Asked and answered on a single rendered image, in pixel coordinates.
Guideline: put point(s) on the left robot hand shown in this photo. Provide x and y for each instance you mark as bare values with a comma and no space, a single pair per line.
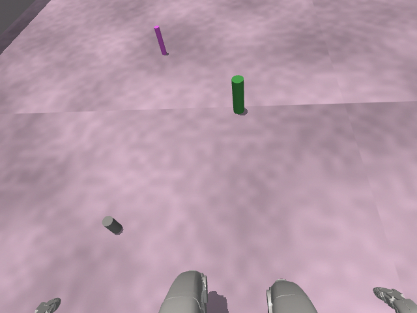
49,307

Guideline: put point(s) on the right robot hand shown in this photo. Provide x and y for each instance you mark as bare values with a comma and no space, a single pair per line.
395,300

